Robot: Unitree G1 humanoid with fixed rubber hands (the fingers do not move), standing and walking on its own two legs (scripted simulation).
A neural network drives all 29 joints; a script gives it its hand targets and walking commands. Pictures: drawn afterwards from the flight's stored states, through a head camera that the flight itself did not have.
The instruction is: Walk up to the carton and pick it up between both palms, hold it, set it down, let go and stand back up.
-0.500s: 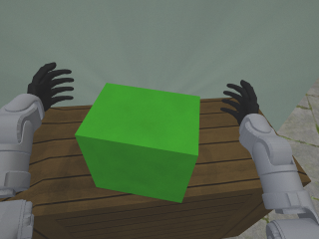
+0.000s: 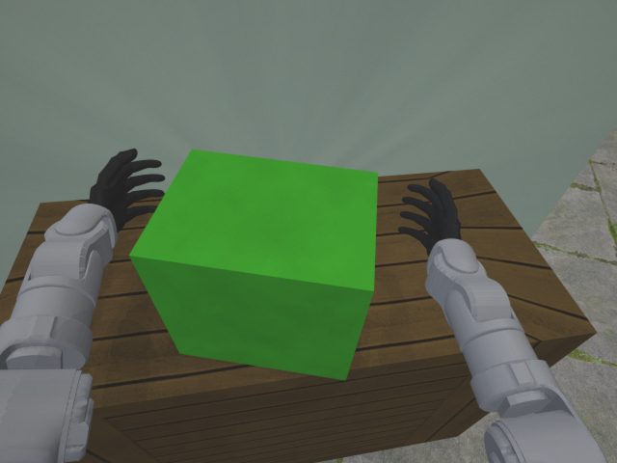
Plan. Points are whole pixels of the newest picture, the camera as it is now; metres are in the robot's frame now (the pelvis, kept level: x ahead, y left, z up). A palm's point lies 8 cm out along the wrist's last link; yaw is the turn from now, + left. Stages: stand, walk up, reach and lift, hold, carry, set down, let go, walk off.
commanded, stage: reach and lift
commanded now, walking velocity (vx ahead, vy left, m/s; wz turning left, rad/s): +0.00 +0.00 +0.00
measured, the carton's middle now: (271, 269) +0.39 +0.01 +0.03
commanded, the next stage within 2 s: none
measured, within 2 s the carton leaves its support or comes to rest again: neither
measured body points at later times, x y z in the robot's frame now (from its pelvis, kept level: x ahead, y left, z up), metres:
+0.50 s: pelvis +0.00 +0.01 -0.01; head +0.02 +0.03 +0.44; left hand +0.44 +0.20 +0.09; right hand +0.37 -0.20 +0.07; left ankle +0.01 +0.11 -0.75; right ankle +0.01 -0.14 -0.75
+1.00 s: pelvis +0.01 +0.00 -0.01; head +0.03 +0.03 +0.44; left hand +0.45 +0.18 +0.07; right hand +0.38 -0.17 +0.07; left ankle +0.01 +0.11 -0.75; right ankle +0.01 -0.14 -0.75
